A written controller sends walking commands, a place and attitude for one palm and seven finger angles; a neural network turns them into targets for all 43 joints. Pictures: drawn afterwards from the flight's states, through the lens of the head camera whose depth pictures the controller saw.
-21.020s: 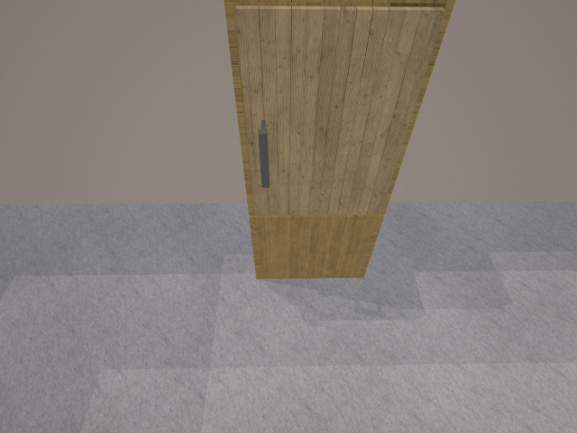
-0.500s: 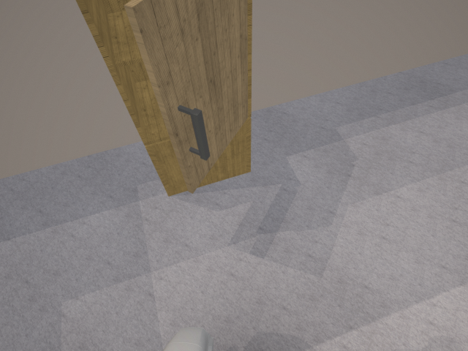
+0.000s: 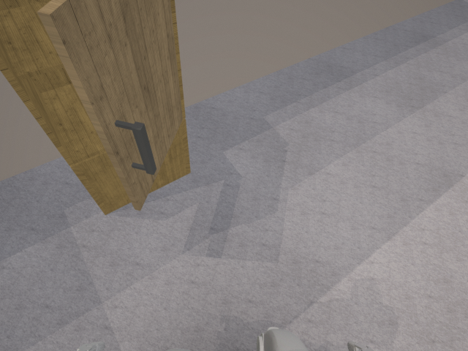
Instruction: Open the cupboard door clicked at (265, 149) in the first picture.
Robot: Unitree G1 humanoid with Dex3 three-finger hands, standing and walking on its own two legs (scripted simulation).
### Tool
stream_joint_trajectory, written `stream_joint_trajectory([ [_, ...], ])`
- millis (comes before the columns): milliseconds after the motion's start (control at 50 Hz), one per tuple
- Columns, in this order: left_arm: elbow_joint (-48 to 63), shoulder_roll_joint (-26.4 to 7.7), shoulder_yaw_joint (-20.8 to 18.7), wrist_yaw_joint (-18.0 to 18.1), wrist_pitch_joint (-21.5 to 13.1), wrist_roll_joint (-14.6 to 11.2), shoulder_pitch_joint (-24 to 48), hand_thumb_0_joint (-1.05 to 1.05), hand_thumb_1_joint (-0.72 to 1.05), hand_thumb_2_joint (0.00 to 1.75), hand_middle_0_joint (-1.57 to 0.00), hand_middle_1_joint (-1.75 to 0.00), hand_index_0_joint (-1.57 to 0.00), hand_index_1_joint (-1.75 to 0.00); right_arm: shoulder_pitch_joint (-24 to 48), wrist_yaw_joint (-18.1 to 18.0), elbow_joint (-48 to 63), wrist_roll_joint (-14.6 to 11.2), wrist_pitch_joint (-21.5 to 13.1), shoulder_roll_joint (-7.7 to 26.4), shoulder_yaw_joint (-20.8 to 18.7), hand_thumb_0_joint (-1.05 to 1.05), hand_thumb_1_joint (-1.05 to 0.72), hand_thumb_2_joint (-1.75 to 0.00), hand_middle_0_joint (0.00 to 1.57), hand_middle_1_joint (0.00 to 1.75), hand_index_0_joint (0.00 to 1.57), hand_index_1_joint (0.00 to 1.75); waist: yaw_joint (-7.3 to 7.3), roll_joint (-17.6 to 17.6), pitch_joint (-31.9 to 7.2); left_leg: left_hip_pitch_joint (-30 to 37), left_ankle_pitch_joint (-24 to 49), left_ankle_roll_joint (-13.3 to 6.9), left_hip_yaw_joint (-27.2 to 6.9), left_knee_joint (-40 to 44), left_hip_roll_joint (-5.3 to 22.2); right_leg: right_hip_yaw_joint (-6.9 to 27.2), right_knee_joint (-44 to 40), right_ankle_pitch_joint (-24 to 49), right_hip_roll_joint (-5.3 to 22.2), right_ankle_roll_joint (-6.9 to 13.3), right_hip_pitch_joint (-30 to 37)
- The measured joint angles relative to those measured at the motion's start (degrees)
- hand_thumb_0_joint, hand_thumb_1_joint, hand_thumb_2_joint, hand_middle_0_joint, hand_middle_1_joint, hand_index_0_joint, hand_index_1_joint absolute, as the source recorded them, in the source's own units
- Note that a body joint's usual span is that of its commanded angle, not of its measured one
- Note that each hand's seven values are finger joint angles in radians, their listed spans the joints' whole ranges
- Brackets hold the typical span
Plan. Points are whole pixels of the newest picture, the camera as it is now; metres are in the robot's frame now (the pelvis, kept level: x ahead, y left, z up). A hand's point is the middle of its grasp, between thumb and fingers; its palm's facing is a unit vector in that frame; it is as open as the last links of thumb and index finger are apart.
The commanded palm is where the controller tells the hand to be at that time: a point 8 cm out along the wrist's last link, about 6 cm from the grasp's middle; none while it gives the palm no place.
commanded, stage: walk to a spot facing it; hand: left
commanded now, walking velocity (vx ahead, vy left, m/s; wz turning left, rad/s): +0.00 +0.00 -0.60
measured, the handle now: (137, 149) +0.51 +0.28 -0.08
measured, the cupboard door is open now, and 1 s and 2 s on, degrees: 43 43 43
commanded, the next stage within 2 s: none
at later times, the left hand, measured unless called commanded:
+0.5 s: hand (172, 302) +0.20 +0.14 -0.17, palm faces -0.34 -0.92 -0.20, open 7.4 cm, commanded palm none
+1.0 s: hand (279, 224) +0.40 -0.08 -0.18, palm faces -0.65 -0.74 -0.17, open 7.4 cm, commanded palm none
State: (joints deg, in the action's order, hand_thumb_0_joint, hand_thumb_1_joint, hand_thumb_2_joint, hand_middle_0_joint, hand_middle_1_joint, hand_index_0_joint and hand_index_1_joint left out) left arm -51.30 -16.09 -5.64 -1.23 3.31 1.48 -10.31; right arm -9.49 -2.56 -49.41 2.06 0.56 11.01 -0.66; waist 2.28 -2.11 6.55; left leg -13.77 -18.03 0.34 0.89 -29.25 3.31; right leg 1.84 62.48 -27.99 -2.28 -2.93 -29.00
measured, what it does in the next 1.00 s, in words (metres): walks ahead, turning right: right foot, then left foot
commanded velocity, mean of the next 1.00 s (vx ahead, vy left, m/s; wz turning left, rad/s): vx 0.22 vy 0.00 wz -0.56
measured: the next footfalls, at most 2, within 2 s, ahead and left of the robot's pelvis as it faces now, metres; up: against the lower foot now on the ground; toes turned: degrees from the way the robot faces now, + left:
right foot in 0.20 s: +0.04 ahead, -0.15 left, +0.00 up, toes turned -12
left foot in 0.52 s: +0.13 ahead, +0.08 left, +0.00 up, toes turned -16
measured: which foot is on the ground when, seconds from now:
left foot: down 0.00-0.20, up 0.22-0.50, down 0.52-0.94, up 0.96-1.00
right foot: up 0.00-0.18, down 0.20-0.52, up 0.54-0.92, down 0.94-1.00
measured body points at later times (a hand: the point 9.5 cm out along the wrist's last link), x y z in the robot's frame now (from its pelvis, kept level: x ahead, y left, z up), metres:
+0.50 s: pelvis +0.05 -0.01 -0.01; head +0.09 -0.01 +0.44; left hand +0.22 +0.19 -0.16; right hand +0.02 -0.28 -0.14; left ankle +0.08 +0.10 -0.73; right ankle +0.00 -0.14 -0.74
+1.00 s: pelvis +0.17 -0.12 -0.03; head +0.22 -0.16 +0.42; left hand +0.44 -0.04 -0.16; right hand -0.06 -0.23 -0.16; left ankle +0.11 +0.08 -0.67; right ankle +0.17 -0.21 -0.74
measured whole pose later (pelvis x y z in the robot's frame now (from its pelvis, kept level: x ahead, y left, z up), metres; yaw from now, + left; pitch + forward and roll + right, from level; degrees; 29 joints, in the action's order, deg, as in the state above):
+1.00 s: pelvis +0.17 -0.12 -0.03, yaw -37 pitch +0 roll +0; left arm -51.1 -11.9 -3.4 -2.6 -2.0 0.9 -2.4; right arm -27.6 -0.7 -61.6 0.7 -0.2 9.1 -1.2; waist -3.4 -0.6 7.5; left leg -11.3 -29.6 3.3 9.5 -61.0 9.7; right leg -8.6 39.7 -15.3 -0.7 6.2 -23.6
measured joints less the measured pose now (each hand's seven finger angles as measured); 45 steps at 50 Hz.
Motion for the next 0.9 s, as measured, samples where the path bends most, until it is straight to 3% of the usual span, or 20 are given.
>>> stream_joint_trajectory([
  [60, 0.67, -0.06, 0.35, -0.56, 0.09, -0.13, 1.44, 0.00, 0.91, 0.90, -0.20, -0.30, -0.20, -0.30, -2.26, 0.14, -0.91, 0.02, 0.10, 0.54, -0.31, 0.00, -0.90, -0.90, 0.21, 0.30, 0.20, 0.30, -0.69, 1.19, 0.85, 1.81, -0.14, 0.37, 2.25, 1.11, 1.79, -2.55, -5.36, 1.86, 2.38, -0.16, 0.92],
  [140, 0.77, 0.16, 1.04, -1.05, 0.20, -0.23, 3.53, 0.00, 0.91, 0.90, -0.20, -0.30, -0.20, -0.30, -4.89, 0.46, -1.95, -0.01, 0.29, 1.90, -1.11, 0.00, -0.90, -0.90, 0.21, 0.30, 0.20, 0.30, -2.49, 2.60, 1.49, 3.06, -2.39, 1.29, 5.72, -0.70, 3.61, -4.87, -16.89, 3.71, 3.16, 1.05, 5.10],
  [200, 1.61, -0.11, 1.72, -1.14, -0.83, -0.17, 4.49, 0.00, 0.91, 0.90, -0.20, -0.30, -0.20, -0.30, -7.40, 0.79, -2.64, -0.57, 0.73, 3.08, -1.74, 0.00, -0.90, -0.90, 0.21, 0.30, 0.20, 0.30, -3.55, 2.72, 0.86, 1.35, -5.80, 2.41, 7.85, -7.27, 4.39, -5.65, -28.97, 13.08, 3.23, 3.25, 11.10],
  [260, 1.83, 0.94, 2.07, 0.17, -2.25, -0.32, 5.34, 0.00, 0.91, 0.90, -0.20, -0.30, -0.20, -0.30, -5.86, 0.54, -4.26, -1.22, 2.54, 4.67, -2.42, 0.00, -0.90, -0.90, 0.21, 0.30, 0.20, 0.30, -4.08, 4.10, 2.05, -5.74, -13.58, 3.11, 3.43, -25.61, 3.29, -4.12, -26.43, 9.85, 1.88, 4.17, 10.51],
  [320, 1.93, 1.54, 2.24, 1.23, -1.62, -0.20, 4.69, 0.00, 0.91, 0.90, -0.20, -0.30, -0.20, -0.30, -4.04, 0.49, -4.54, -1.34, 3.13, 4.44, -2.65, 0.01, -0.90, -0.90, 0.20, 0.30, 0.20, 0.30, -4.23, 3.17, 1.94, -10.70, -11.65, 3.76, 1.63, -33.02, 1.88, -1.75, -28.02, 10.55, 1.18, 4.05, 11.62],
  [400, 1.26, 2.18, 2.60, 1.06, -0.67, 0.20, 3.35, 0.00, 0.90, 0.90, -0.21, -0.30, -0.20, -0.30, -2.82, 1.17, -2.92, -1.11, 2.66, 3.16, -2.57, 0.01, -0.91, -0.90, 0.20, 0.30, 0.20, 0.30, -4.17, 1.64, 0.38, -11.99, -7.80, 4.06, 1.50, -27.06, 0.94, 1.31, -30.44, 11.87, 0.64, 3.91, 12.66],
  [480, 0.56, 2.83, 2.57, 0.13, -0.41, 0.30, 1.69, 0.00, 0.90, 0.90, -0.21, -0.30, -0.20, -0.30, -3.37, 1.91, -1.49, -0.83, 1.02, 1.89, -2.11, 0.00, -0.90, -0.90, 0.20, 0.30, 0.20, 0.30, -3.88, 0.70, -1.68, -7.59, -5.56, 3.52, 2.48, -14.07, -0.54, 3.88, -30.20, 10.90, 0.05, 3.63, 12.78],
  [520, 0.41, 3.26, 2.39, -0.24, -0.21, 0.06, 0.45, 0.00, 0.90, 0.90, -0.21, -0.30, -0.20, -0.30, -4.85, 1.90, -0.83, -0.46, -0.66, 1.87, -1.68, 0.00, -0.90, -0.90, 0.20, 0.30, 0.20, 0.30, -4.01, 1.31, -3.43, -4.29, -4.24, 1.95, 2.73, -5.76, -0.58, 4.37, -26.19, 5.76, -0.88, 3.87, 10.92],
  [540, 0.14, 3.26, 2.13, -0.41, 0.07, -0.07, 0.25, 0.00, 0.90, 0.90, -0.21, -0.30, -0.20, -0.30, -5.41, 1.62, -0.96, -0.08, -1.46, 1.53, -1.43, 0.00, -0.90, -0.90, 0.20, 0.30, 0.20, 0.30, -4.09, 1.11, -3.78, -4.50, -2.78, 0.48, 3.37, -6.39, -0.44, 3.81, -21.46, 1.52, -0.82, 3.86, 9.09],
  [580, -0.58, 3.04, 1.49, -1.07, 0.23, 0.32, 0.28, 0.00, 0.90, 0.90, -0.21, -0.30, -0.20, -0.30, -7.08, 1.44, -1.48, 0.44, -2.39, 0.63, -0.80, 0.00, -0.90, -0.90, 0.21, 0.30, 0.20, 0.30, -4.17, 0.58, -4.02, -3.07, -2.09, -1.21, 5.02, -5.87, 0.13, 1.68, -9.67, 0.14, -0.20, 3.64, 4.65],
  [620, -0.80, 2.80, 1.05, -1.81, -0.24, 0.68, 0.60, 0.01, 0.90, 0.90, -0.21, -0.30, -0.20, -0.30, -9.25, 1.35, -2.32, 0.49, -2.75, -0.18, -0.29, 0.00, -0.90, -0.90, 0.21, 0.30, 0.20, 0.30, -3.98, 0.24, -4.14, -0.27, -1.26, -1.31, 6.40, -2.24, 0.68, -0.86, -1.06, 4.16, 1.40, 3.06, 0.67],
  [680, -0.51, 2.80, 0.92, -2.37, -0.82, 0.71, 1.30, 0.01, 0.91, 0.90, -0.20, -0.30, -0.20, -0.30, -12.11, 1.05, -4.17, 0.24, -3.41, -1.05, 0.15, 0.00, -0.90, -0.90, 0.21, 0.30, 0.20, 0.30, -3.38, 0.26, -3.88, 4.20, 0.21, -0.63, 8.83, 3.78, 1.58, -3.27, 2.64, 10.07, 3.78, 2.19, -3.31],
  [800, -1.13, 3.42, 1.58, -2.65, -0.79, 0.52, 4.44, 0.01, 0.91, 0.90, -0.20, -0.30, -0.20, -0.30, -16.52, 0.93, -7.31, 0.27, -4.02, -1.82, 0.12, 0.00, -0.90, -0.90, 0.21, 0.30, 0.20, 0.30, -4.66, 0.82, -2.06, 10.83, -1.37, 1.00, 13.84, 8.18, 3.18, -6.68, -8.71, 13.52, 5.86, 2.47, -4.80],
  [900, -1.17, 4.11, 2.33, -2.82, -1.21, 0.42, 8.21, 0.01, 0.91, 0.90, -0.20, -0.30, -0.20, -0.30, -19.57, 1.13, -9.48, 0.33, -3.41, -1.60, -0.14, 0.00, -0.90, -0.90, 0.21, 0.30, 0.20, 0.30, -6.69, 1.79, -0.41, 14.68, -6.55, 3.66, 17.40, 5.40, 5.06, -9.97, -21.44, 11.24, 4.09, 5.15, -0.31],
])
